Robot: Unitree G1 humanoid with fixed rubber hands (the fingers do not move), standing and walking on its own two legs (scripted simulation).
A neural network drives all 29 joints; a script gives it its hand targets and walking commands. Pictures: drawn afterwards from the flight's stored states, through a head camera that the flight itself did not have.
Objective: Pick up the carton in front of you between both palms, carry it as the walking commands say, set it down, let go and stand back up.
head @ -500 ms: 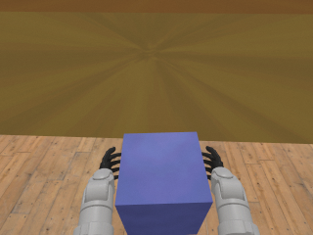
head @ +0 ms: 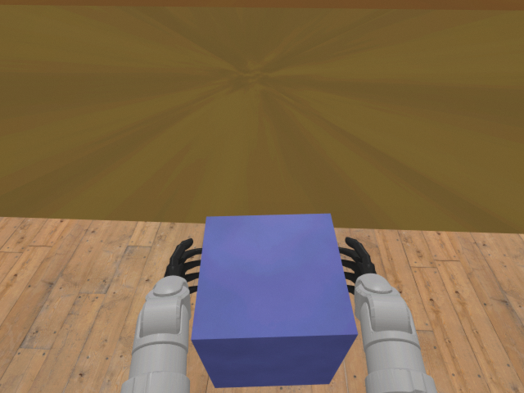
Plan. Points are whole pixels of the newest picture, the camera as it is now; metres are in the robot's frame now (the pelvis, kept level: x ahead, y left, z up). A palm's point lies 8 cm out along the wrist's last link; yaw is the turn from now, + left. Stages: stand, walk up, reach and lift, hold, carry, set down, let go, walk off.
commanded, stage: reach and lift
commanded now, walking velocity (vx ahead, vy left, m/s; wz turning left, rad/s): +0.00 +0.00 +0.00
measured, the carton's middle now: (270, 304) +0.30 +0.00 -0.04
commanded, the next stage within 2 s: hold in 0.36 s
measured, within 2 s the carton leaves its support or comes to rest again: neither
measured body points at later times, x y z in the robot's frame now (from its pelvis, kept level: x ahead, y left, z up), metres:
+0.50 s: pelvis +0.01 +0.00 +0.00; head -0.03 +0.00 +0.45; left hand +0.30 +0.15 +0.04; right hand +0.30 -0.15 +0.04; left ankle +0.01 +0.12 -0.74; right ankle +0.02 -0.12 -0.74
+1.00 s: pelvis +0.00 +0.00 +0.00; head -0.05 +0.00 +0.45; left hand +0.30 +0.15 +0.05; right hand +0.30 -0.15 +0.04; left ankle +0.01 +0.12 -0.74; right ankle +0.02 -0.12 -0.74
